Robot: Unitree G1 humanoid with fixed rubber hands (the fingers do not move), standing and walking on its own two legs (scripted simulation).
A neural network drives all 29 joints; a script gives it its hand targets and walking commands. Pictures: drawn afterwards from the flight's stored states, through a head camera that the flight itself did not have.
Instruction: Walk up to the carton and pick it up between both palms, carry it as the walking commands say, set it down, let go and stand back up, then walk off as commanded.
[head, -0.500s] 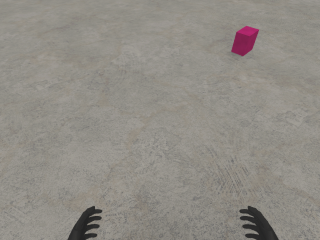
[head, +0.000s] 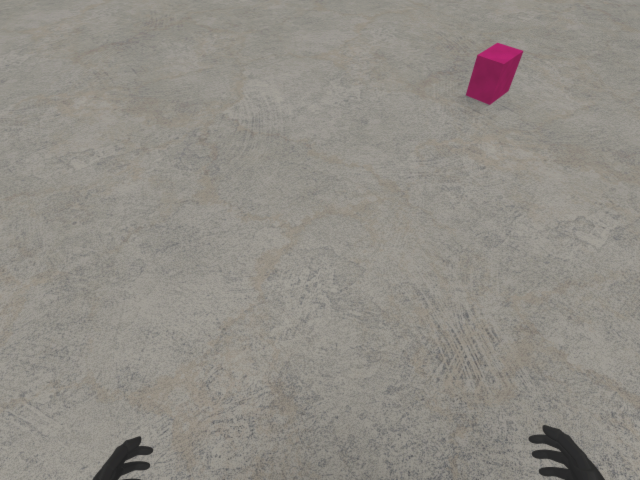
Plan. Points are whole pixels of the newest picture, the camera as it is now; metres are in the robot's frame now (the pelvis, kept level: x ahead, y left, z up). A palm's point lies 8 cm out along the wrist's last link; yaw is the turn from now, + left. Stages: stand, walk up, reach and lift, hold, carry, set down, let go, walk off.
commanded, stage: stand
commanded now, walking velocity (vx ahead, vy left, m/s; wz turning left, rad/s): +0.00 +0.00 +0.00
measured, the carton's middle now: (493, 73) +2.31 -0.97 -0.63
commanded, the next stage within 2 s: none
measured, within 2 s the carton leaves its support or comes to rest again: neither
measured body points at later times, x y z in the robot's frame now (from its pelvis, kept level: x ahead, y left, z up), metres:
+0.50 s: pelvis +0.00 +0.00 +0.02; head +0.01 +0.00 +0.47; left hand +0.11 +0.31 -0.09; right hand +0.13 -0.30 -0.09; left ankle +0.00 +0.12 -0.72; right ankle +0.00 -0.13 -0.72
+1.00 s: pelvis +0.00 +0.00 +0.03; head +0.00 +0.00 +0.48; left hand +0.09 +0.31 -0.10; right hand +0.11 -0.31 -0.09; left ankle +0.00 +0.12 -0.72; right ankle +0.00 -0.13 -0.72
